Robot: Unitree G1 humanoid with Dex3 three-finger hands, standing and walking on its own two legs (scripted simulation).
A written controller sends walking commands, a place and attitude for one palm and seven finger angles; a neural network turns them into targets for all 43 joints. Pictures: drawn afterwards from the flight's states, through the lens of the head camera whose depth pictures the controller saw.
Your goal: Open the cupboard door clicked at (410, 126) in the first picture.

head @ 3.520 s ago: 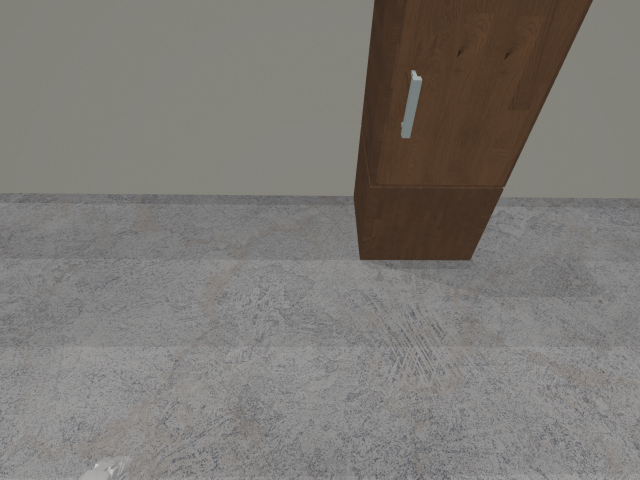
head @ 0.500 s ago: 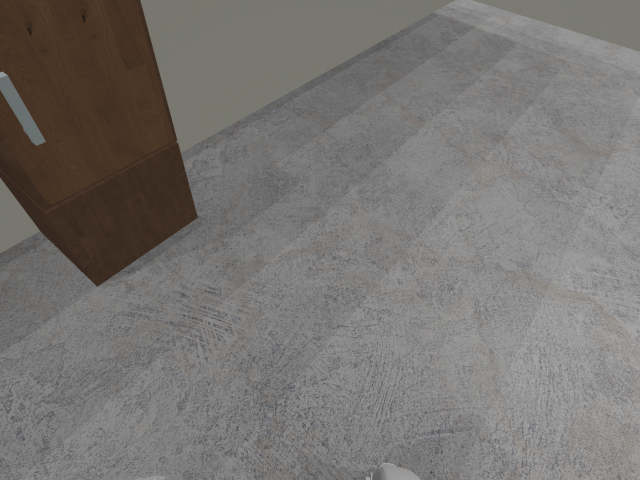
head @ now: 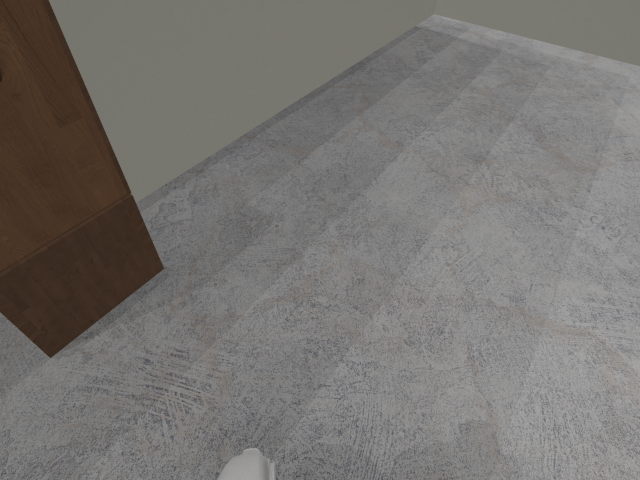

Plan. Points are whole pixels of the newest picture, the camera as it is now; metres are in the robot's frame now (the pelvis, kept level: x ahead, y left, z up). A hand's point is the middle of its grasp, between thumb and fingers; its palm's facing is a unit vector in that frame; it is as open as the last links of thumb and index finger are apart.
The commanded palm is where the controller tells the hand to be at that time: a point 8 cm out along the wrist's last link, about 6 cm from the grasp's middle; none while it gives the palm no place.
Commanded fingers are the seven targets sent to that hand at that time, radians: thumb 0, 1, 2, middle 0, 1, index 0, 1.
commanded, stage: walk to a spot facing it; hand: left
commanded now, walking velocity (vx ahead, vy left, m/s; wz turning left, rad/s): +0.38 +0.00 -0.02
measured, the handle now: out of the picture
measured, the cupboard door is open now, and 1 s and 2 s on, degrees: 0 0 0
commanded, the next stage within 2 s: turn to face it in 0.54 s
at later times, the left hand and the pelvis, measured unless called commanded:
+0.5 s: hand (187, 402) +0.26 +0.23 -0.17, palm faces -0.04 -0.99 -0.13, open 7.4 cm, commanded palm none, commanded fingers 0.00 0.90 0.90 -0.20 -0.30 -0.20 -0.30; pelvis +0.20 +0.06 +0.01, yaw -7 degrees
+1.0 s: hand (271, 278) +0.51 +0.14 -0.16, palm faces -0.09 -0.98 -0.18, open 7.2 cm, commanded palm none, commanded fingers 0.00 0.90 0.90 -0.20 -0.30 -0.20 -0.30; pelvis +0.36 -0.01 -0.01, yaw -6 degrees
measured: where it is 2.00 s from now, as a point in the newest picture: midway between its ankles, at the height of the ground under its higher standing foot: (330, 454)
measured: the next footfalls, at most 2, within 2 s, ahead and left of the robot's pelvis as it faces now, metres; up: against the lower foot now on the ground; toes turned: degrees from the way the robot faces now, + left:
left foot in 0.10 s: +0.20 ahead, +0.12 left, +0.00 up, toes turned +9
right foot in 0.76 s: +0.42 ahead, -0.12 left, +0.00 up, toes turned -22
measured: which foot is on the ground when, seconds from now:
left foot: up 0.00-0.08, down 0.10-0.76, up 0.78-1.00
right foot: down 0.00-0.12, up 0.14-0.74, down 0.76-1.00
